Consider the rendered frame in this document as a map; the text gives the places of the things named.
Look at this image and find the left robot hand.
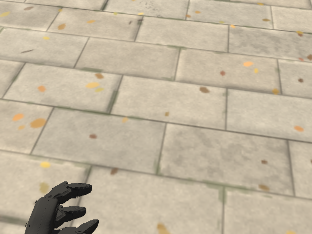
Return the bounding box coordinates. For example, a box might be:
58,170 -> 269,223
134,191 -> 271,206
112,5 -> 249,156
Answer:
24,181 -> 99,234

